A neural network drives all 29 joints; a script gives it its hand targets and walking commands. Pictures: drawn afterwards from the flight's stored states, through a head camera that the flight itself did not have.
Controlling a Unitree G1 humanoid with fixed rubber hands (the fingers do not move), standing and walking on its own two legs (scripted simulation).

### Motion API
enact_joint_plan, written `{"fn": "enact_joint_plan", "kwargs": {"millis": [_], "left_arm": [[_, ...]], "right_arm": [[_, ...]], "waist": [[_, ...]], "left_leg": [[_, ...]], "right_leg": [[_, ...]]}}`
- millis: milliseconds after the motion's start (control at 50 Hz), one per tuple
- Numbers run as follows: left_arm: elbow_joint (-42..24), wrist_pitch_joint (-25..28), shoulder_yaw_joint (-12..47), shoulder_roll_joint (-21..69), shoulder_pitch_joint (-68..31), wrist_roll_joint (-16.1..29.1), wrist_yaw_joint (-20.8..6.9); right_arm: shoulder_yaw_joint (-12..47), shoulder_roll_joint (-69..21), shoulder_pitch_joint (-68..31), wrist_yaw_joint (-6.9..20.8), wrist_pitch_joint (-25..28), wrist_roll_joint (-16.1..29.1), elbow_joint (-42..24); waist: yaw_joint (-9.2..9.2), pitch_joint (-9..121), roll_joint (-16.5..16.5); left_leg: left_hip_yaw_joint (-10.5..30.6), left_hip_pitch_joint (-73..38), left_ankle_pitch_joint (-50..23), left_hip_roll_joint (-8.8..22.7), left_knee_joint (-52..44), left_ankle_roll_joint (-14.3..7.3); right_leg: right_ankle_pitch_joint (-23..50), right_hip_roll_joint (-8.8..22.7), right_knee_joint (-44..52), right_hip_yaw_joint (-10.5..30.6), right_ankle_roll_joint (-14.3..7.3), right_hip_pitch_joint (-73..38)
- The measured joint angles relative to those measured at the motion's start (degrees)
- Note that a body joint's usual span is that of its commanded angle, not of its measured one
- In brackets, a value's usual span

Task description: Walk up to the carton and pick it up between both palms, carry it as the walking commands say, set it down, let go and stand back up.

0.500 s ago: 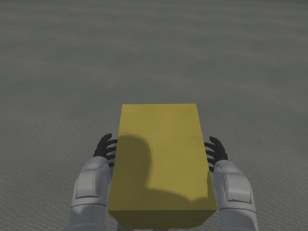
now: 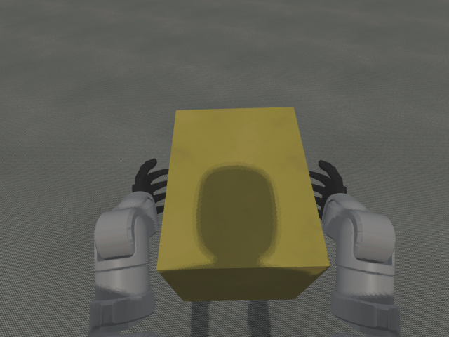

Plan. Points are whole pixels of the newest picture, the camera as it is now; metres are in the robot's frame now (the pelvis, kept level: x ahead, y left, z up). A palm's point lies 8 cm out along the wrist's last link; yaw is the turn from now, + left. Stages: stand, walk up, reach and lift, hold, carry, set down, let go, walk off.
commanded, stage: carry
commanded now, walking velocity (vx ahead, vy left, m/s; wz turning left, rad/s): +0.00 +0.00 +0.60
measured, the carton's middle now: (236, 207) +0.35 -0.02 +0.05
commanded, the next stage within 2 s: none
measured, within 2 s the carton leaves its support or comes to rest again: neither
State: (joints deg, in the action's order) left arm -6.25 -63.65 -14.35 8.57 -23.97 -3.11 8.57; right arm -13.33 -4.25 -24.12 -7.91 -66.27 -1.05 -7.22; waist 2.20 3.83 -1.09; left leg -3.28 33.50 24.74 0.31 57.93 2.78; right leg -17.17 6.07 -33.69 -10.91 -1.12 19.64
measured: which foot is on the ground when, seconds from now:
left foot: up 0.00-0.14, down 0.16-0.46, up 0.48-0.70, down 0.72-1.00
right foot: down 0.00-0.16, up 0.18-0.42, down 0.44-0.72, up 0.74-1.00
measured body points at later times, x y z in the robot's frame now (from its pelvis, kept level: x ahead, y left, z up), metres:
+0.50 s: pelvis -0.03 +0.01 -0.01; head +0.01 +0.01 +0.43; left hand +0.23 +0.27 +0.08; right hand +0.33 -0.02 +0.07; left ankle -0.01 +0.13 -0.72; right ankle +0.02 -0.08 -0.73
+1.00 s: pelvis -0.09 +0.02 -0.01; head -0.07 +0.04 +0.44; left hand +0.07 +0.35 +0.08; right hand +0.26 +0.11 +0.08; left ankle -0.09 +0.13 -0.73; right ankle -0.01 -0.09 -0.70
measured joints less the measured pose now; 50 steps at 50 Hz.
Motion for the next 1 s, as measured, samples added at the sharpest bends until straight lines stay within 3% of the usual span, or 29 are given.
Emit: {"fn": "enact_joint_plan", "kwargs": {"millis": [120, 140, 160, 200, 260, 340, 420, 460, 500, 540, 600, 680, 700, 740, 800, 860, 1000], "left_arm": [[-2.45, 0.43, -0.04, 0.34, 0.76, 0.18, 0.37], [-2.69, 0.49, 0.00, 0.24, 0.86, 0.23, 0.41], [-2.72, 0.55, 0.06, -0.24, 0.85, 0.40, 0.43], [-2.39, 0.73, 0.24, -2.03, 1.09, 1.21, 0.17], [-1.89, 0.70, 0.30, -3.68, 1.65, 2.62, -0.13], [-3.26, 1.37, 0.28, -3.72, 2.05, 3.92, -0.18], [-4.85, 2.46, 0.54, -3.42, 1.89, 4.68, -0.32], [-4.63, 3.09, 0.59, -2.53, 1.75, 4.38, -0.35], [-4.03, 3.08, 0.80, -1.39, 1.75, 3.32, -0.32], [-3.86, 2.82, 1.02, -0.34, 2.36, 2.24, -0.32], [-4.07, 2.41, 0.88, 0.35, 3.14, 1.13, -0.32], [-4.04, 1.95, 0.83, 0.03, 2.67, 0.30, -0.30], [-3.85, 1.84, 0.84, -0.15, 2.41, 0.14, -0.29], [-3.09, 1.65, 0.99, -1.25, 1.77, 0.17, -0.39], [-2.11, 0.90, 1.08, -3.35, 1.88, 1.08, -0.58], [-1.71, 0.40, 0.77, -3.74, 2.07, 1.89, -0.59], [-3.39, 1.14, 1.22, -3.84, 1.62, 3.28, -0.55]], "right_arm": [[0.84, 0.99, -1.35, -0.19, 0.16, 1.09, -0.39], [0.94, 1.04, -1.62, -0.19, 0.25, 1.14, -0.26], [0.99, 0.80, -1.87, -0.23, 0.60, 1.12, 0.18], [1.19, -0.67, -1.78, -0.42, 2.00, 0.29, 1.24], [1.33, -2.76, -0.33, -0.69, 2.99, -1.24, 1.04], [0.89, -4.49, 1.73, -0.60, 3.80, -1.99, -2.39], [0.88, -4.90, 2.72, -0.57, 4.40, -2.16, -5.87], [0.99, -4.00, 2.86, -0.46, 4.18, -1.99, -6.57], [0.91, -2.92, 3.51, -0.21, 3.84, -1.36, -6.43], [0.89, -2.03, 4.06, -0.11, 3.20, -0.70, -6.23], [1.07, -1.20, 3.38, -0.12, 2.49, 0.06, -4.87], [1.56, -0.10, 1.25, -0.13, 2.30, 0.67, -2.64], [1.68, 0.20, 0.55, -0.11, 2.21, 0.73, -1.96], [1.79, 0.18, -0.76, -0.12, 2.53, 0.62, -0.15], [1.86, -1.53, -0.82, -0.19, 3.26, -0.75, 1.75], [1.39, -3.07, 0.51, -0.21, 3.30, -1.88, 1.12], [0.62, -4.57, 2.37, -0.21, 3.90, -2.47, -3.60]], "waist": [[0.59, -1.52, 0.65], [0.55, -1.57, 0.48], [0.42, -1.54, 0.89], [-0.27, -2.03, 1.75], [-2.48, -3.10, 1.89], [-4.36, -4.27, 1.14], [-4.80, -4.56, 0.02], [-4.76, -4.55, -1.82], [-3.96, -3.96, -1.93], [-2.48, -3.52, -1.26], [-0.59, -3.13, -0.06], [0.88, -2.00, 1.45], [1.13, -1.62, 1.49], [1.43, -0.80, 2.09], [-0.01, -0.71, 2.37], [-2.05, -1.10, 2.02], [-4.14, -2.15, 0.57]], "left_leg": [[-3.29, -7.24, -3.30, 1.06, -15.62, -0.50], [-3.65, -9.32, -6.14, 0.96, -20.10, -0.91], [-3.58, -10.02, -9.60, 0.36, -22.25, -2.78], [-2.62, -7.96, -9.01, -0.50, -19.77, -4.84], [-0.81, -6.83, -8.57, -0.84, -19.73, -4.99], [2.02, -5.53, -10.96, -1.95, -21.32, -4.78], [4.69, -3.97, -12.20, -3.23, -21.00, -4.28], [6.32, -3.35, -11.96, -3.11, -19.54, -3.76], [4.84, -1.58, -3.57, -2.87, -13.66, -2.72], [1.65, -0.12, 1.84, -2.01, -6.67, -1.86], [-1.38, -1.39, 1.82, -0.52, -5.00, -1.20], [-3.13, -7.17, -1.08, 0.05, -14.78, -1.32], [-3.49, -9.36, -4.12, 0.17, -19.21, -1.54], [-3.27, -10.40, -10.69, -0.43, -22.74, -4.03], [-1.87, -8.68, -8.86, -0.70, -20.91, -5.74], [-0.08, -8.17, -10.29, -0.85, -22.56, -5.67], [4.24, -5.95, -14.33, -2.65, -24.54, -5.55]], "right_leg": [[-2.03, 5.17, -4.32, -3.77, 2.05, 1.63], [-2.88, 5.86, -5.97, -4.44, 2.55, 2.17], [-3.94, 6.87, -8.24, -4.65, 3.16, 3.15], [-10.12, 6.10, -15.64, -1.53, 6.34, 6.32], [-15.52, 2.64, -24.41, 2.35, 8.09, 10.43], [-13.14, 0.11, -22.02, 3.94, 7.90, 11.58], [-8.42, -1.64, -10.44, 4.09, 7.20, 7.81], [-0.93, -2.47, -5.65, 2.42, 3.67, 5.58], [-0.81, -1.63, -5.76, 0.93, 0.56, 5.09], [-1.34, 0.00, -4.79, -0.57, -0.10, 3.91], [-0.26, 2.31, -2.46, -2.17, 0.88, 2.19], [-0.05, 5.36, -2.97, -3.90, 2.22, 2.19], [-0.48, 6.00, -3.95, -4.41, 2.69, 2.46], [-2.34, 7.19, -8.06, -4.08, 4.59, 4.19], [-12.89, 4.14, -19.31, 0.85, 7.82, 8.71], [-12.73, 1.57, -25.53, 2.89, 8.46, 11.73], [-10.31, -1.82, -18.21, 5.05, 7.62, 10.00]]}}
